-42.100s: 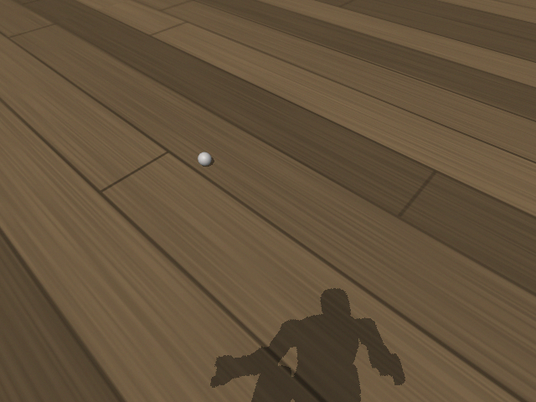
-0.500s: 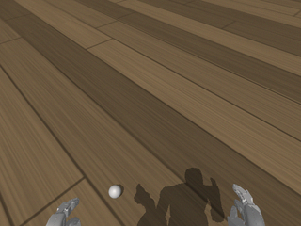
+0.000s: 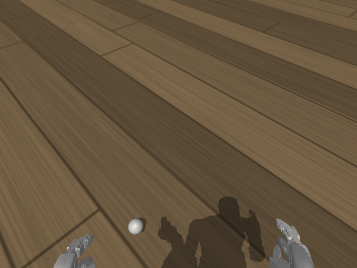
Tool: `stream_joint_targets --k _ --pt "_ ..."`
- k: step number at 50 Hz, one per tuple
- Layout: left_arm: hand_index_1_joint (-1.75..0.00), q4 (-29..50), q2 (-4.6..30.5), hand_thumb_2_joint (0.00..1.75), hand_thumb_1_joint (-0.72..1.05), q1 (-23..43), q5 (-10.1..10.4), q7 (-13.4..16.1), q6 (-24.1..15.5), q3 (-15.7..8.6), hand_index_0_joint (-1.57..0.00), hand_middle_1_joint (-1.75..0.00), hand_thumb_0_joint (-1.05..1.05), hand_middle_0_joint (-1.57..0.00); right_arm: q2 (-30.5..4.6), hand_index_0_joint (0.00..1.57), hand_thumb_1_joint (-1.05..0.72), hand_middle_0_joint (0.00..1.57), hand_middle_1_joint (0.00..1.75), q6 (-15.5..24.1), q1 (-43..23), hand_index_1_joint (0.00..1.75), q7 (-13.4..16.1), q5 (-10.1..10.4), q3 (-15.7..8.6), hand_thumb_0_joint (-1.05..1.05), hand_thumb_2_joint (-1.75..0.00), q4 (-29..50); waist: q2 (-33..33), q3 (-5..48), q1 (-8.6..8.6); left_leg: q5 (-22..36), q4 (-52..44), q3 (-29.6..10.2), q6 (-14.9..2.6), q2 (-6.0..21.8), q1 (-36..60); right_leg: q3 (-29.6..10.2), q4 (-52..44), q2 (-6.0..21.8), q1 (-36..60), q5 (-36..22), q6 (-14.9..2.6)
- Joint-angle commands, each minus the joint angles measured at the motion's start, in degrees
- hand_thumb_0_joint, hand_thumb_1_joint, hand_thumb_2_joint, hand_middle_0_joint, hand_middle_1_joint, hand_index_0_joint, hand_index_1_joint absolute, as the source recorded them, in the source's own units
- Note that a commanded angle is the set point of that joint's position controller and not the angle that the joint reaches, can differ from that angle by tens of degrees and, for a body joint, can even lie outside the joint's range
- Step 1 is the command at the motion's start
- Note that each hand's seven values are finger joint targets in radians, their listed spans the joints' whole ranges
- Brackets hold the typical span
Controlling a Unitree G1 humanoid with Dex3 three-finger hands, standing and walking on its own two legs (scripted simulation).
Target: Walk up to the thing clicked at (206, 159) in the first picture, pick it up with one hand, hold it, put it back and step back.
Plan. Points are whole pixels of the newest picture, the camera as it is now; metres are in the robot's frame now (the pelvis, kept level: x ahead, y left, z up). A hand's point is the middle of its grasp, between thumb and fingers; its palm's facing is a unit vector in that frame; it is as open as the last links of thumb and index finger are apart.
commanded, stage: home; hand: left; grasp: from above
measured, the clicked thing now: (135, 226) +0.48 +0.21 -0.68
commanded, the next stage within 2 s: stand in 0.54 s
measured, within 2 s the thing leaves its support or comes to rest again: neither
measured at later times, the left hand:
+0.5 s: hand out of the picture +0.17 +0.18 -0.04, palm faces +0.04 -0.98 -0.20, open 7.4 cm
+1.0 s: hand out of the picture +0.08 +0.24 -0.11, palm faces +0.03 -0.94 -0.34, open 7.4 cm
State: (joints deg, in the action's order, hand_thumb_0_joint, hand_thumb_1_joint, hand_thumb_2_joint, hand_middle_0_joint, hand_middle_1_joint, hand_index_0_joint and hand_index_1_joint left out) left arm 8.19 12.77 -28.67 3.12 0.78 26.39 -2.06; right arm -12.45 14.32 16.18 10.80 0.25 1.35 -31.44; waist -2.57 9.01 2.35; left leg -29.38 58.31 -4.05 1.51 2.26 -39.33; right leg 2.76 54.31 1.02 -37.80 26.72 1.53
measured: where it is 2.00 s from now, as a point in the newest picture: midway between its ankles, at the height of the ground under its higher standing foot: outside the picture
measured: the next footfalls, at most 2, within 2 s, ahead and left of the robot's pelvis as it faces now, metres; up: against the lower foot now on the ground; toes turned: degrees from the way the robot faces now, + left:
none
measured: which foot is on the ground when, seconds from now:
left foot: down 0.00-1.00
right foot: down 0.00-1.00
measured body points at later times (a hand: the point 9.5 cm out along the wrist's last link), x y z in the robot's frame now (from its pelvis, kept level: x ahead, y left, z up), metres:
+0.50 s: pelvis +0.00 +0.00 +0.00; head +0.02 +0.01 +0.45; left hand +0.16 +0.23 -0.03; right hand +0.16 -0.24 -0.06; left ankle +0.00 +0.13 -0.68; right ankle +0.00 -0.14 -0.68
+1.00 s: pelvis -0.01 +0.00 +0.04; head +0.01 +0.01 +0.49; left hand +0.08 +0.29 -0.08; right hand +0.09 -0.28 -0.09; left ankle +0.00 +0.13 -0.68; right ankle +0.00 -0.14 -0.68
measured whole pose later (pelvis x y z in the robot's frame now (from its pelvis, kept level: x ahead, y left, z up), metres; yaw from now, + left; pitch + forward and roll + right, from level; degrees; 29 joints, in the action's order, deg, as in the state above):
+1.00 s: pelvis -0.01 +0.00 +0.04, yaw +0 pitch -1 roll +0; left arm -45.6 16.8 -13.8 -2.4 1.5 2.6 -3.1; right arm -17.0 1.2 11.8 0.9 -3.3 -3.0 -51.5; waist -0.1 -2.4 -1.1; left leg -21.6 41.4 -1.7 0.5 0.2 -19.3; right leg 0.9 40.7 3.1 -19.6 20.5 2.1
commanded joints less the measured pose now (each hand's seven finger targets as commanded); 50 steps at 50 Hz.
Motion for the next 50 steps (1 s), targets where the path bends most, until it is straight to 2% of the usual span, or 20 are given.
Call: stream_joint_targets --k 1,2,5,10,15,18,22,24,29,30,31,32,33,34,35,37,39,44,48,50 --pt "-0.30 11.2 5.8 0.90 0.90 0.8 -0.4 0.5 -2.8 -3.2 -0.20 -0.30 0.00 -0.20 -7.0 0.20 -0.90 0.20 0.30 3.0 -3.9 0.30 0.3 0.1 -3.0 0.00 -0.90 9.3 -0.1 5.6 -0.20 14.6 -9.7 1.4 -1.67 -2.2 4.5 1.7 -7.9 -2.2 4.4 -11.7 -1.31" --pt "-0.30 11.3 6.8 0.90 0.90 0.8 -0.7 0.8 -2.9 -4.0 -0.20 -0.30 0.00 -0.20 -7.2 0.20 -0.90 0.20 0.30 2.9 -4.1 0.30 0.3 0.1 -3.1 0.00 -0.90 9.3 -0.7 5.6 -0.59 15.1 -9.8 1.4 -1.53 -2.1 4.7 1.8 -7.4 -2.1 4.5 -11.8 -1.49" --pt "-0.30 11.0 5.7 0.90 0.90 0.5 -0.5 0.6 -2.7 -3.0 -0.20 -0.30 0.00 -0.20 -7.0 0.20 -0.90 0.20 0.30 2.7 -3.7 0.30 0.3 0.1 -3.0 0.00 -0.90 8.9 -1.4 5.8 -0.55 17.5 -9.3 1.5 -1.43 -2.0 5.4 1.8 -7.3 -2.2 4.5 -13.8 -1.44" --pt "-0.30 11.1 6.3 0.90 0.90 1.1 -0.4 0.8 -2.7 -4.0 -0.20 -0.30 0.00 -0.20 -6.8 0.20 -0.90 0.20 0.30 2.7 -3.8 0.30 0.3 0.1 -2.9 0.00 -0.90 9.4 1.0 5.4 -0.42 14.7 -9.0 1.8 -1.96 -2.3 4.2 1.5 -8.2 -1.9 4.9 -12.1 -1.16" --pt "-0.30 11.4 5.9 0.90 0.90 0.6 -0.5 0.5 -2.5 -2.5 -0.20 -0.30 0.00 -0.20 -7.4 0.20 -0.90 0.20 0.30 2.3 -3.5 0.30 0.1 0.2 -3.2 0.00 -0.90 9.2 -2.0 6.7 -0.27 19.6 -9.3 1.2 -1.16 -1.9 5.9 1.8 -6.5 -2.1 4.4 -15.0 -1.63" --pt "-0.30 10.8 6.8 0.90 0.90 1.0 -0.5 0.9 -2.4 -3.9 -0.20 -0.30 0.00 -0.20 -7.2 0.20 -0.90 0.20 0.30 2.2 -3.7 0.30 0.1 0.2 -3.1 0.00 -0.90 9.3 0.1 5.3 -0.43 16.7 -8.9 1.4 -1.71 -2.1 4.3 1.7 -7.6 -2.0 4.6 -13.6 -1.28" --pt "-0.30 10.8 6.8 0.90 0.90 0.8 -0.5 0.8 -2.2 -3.7 -0.20 -0.30 0.00 -0.20 -7.2 0.20 -0.90 0.20 0.30 2.2 -3.7 0.30 0.1 0.1 -3.1 0.00 -0.90 9.4 0.4 5.6 -0.04 15.4 -8.9 1.6 -1.86 -2.2 4.7 1.6 -7.9 -1.9 4.6 -12.7 -1.17" --pt "-0.30 11.5 5.5 0.90 0.90 1.1 -0.5 0.7 -2.2 -2.3 -0.20 -0.30 0.00 -0.20 -7.0 0.20 -0.90 0.20 0.30 2.2 -3.8 0.30 0.1 0.2 -3.0 0.00 -0.90 9.8 -0.5 5.8 -0.05 16.0 -8.9 1.7 -1.73 -2.2 4.8 1.6 -7.7 -1.9 4.3 -13.2 -1.21" --pt "-0.30 11.3 5.8 0.90 0.90 1.2 -0.6 0.7 -2.2 -2.8 -0.20 -0.30 0.00 -0.20 -6.8 0.20 -0.90 0.20 0.30 2.1 -4.0 0.30 0.0 0.2 -3.0 0.00 -0.90 10.2 -0.5 5.1 -0.15 14.4 -9.2 1.4 -1.70 -2.1 4.2 1.8 -7.8 -2.0 3.8 -11.6 -1.24" --pt "-0.30 11.2 7.7 0.90 0.90 1.0 -0.6 1.0 -2.1 -4.6 -0.20 -0.30 0.00 -0.20 -7.3 0.20 -0.90 0.20 0.30 1.9 -3.7 0.30 0.0 0.3 -3.1 0.00 -0.90 10.0 0.1 4.6 -0.51 13.3 -9.3 1.6 -1.88 -2.2 3.7 1.7 -8.1 -1.9 3.8 -10.6 -1.22" --pt "-0.30 11.0 6.1 0.90 0.90 1.7 -0.7 0.8 -2.1 -2.4 -0.20 -0.30 0.00 -0.20 -7.0 0.20 -0.90 0.20 0.30 2.0 -4.4 0.30 0.1 0.3 -2.8 0.00 -0.90 10.3 0.0 3.4 -0.06 11.8 -9.6 1.8 -1.93 -2.3 3.1 1.7 -8.6 -1.9 3.3 -9.5 -1.15" --pt "-0.30 -9.1 11.0 0.90 0.90 18.5 -6.7 3.0 -14.7 -2.9 -0.20 -0.30 0.00 -0.20 -13.7 0.20 -0.90 0.20 0.30 -4.1 -7.4 0.30 -3.3 -7.3 -5.0 0.00 -0.90 -4.4 3.1 -9.2 -4.14 22.4 -14.7 -0.3 -4.47 0.3 5.3 -2.4 -9.6 1.7 12.9 -10.3 -3.66" --pt "-0.30 -19.0 11.6 0.90 0.90 12.0 -7.2 2.8 -18.6 -3.9 -0.20 -0.30 0.00 -0.20 -14.4 0.20 -0.90 0.20 0.30 -6.4 -7.3 0.30 -5.0 -7.0 -6.0 0.00 -0.90 -5.2 5.5 -3.8 -4.59 23.0 -14.0 1.1 -5.26 -0.4 9.0 -6.0 -12.0 2.8 15.1 -10.6 -5.52" --pt "-0.30 -21.6 12.8 0.90 0.90 11.9 -7.8 2.5 -20.6 -3.8 -0.20 -0.30 0.00 -0.20 -14.3 0.20 -0.90 0.20 0.30 -7.5 -6.6 0.30 -6.1 -7.2 -5.9 0.00 -0.90 -4.9 6.9 -2.5 -3.49 21.1 -13.9 1.6 -5.33 -0.8 10.9 -7.6 -12.8 3.8 15.1 -10.6 -6.29" --pt "-0.30 -23.2 12.6 0.90 0.90 13.9 -7.5 2.0 -21.7 -3.4 -0.20 -0.30 0.00 -0.20 -14.1 0.20 -0.90 0.20 0.30 -8.3 -5.6 0.30 -6.9 -7.1 -5.6 0.00 -0.90 -4.5 4.3 -3.4 -2.23 19.6 -14.9 0.5 -5.08 -1.0 10.9 -7.0 -13.0 3.0 14.2 -10.9 -6.02" --pt "-0.30 -27.8 12.9 0.90 0.90 15.5 -6.9 1.6 -23.4 -3.1 -0.20 -0.30 0.00 -0.20 -12.4 0.20 -0.90 0.20 0.30 -8.7 -5.9 0.30 -8.8 -4.2 -5.3 0.00 -0.90 -6.6 0.4 -1.4 -3.57 18.9 -18.5 -0.5 -5.34 -0.9 15.3 -5.8 -11.6 3.5 17.6 -13.4 -4.76" --pt "-0.30 -32.5 12.0 0.90 0.90 15.2 -6.1 1.4 -23.9 -3.2 -0.20 -0.30 0.00 -0.20 -12.8 0.20 -0.90 0.20 0.30 -9.2 -8.5 0.30 -9.5 -3.3 -5.9 0.00 -0.90 -7.7 2.7 -1.5 -5.01 20.4 -19.1 -0.5 -4.96 -0.6 17.5 -5.4 -13.5 3.4 17.4 -13.6 -4.17" --pt "-0.30 -42.7 11.9 0.90 0.90 18.0 -6.0 1.6 -25.6 -3.2 -0.20 -0.30 0.00 -0.20 -13.2 0.20 -0.90 0.20 0.30 -10.7 -8.7 0.30 -9.8 -3.5 -6.7 0.00 -0.90 -11.8 0.5 -3.6 -4.34 13.4 -24.5 -2.8 -5.16 0.9 18.7 -4.5 -17.6 3.4 19.5 -10.0 -3.05" --pt "-0.30 -49.3 11.7 0.90 0.90 18.5 -5.7 1.4 -26.6 -3.1 -0.20 -0.30 0.00 -0.20 -13.5 0.20 -0.90 0.20 0.30 -11.5 -8.3 0.30 -9.5 -3.3 -6.6 0.00 -0.90 -14.8 0.5 -7.4 -3.93 13.4 -28.7 -3.3 -4.71 1.1 18.8 -4.6 -21.4 3.4 22.1 -11.4 -2.84" --pt "-0.30 -52.4 12.5 0.90 0.90 17.6 -5.6 1.4 -27.1 -3.2 -0.20 -0.30 0.00 -0.20 -13.6 0.20 -0.90 0.20 0.30 -11.7 -8.0 0.30 -9.3 -3.0 -6.7 0.00 -0.90 -16.4 1.7 -6.8 -4.00 17.6 -27.8 -2.8 -4.41 1.2 22.0 -5.2 -23.4 4.4 23.1 -14.8 -3.25"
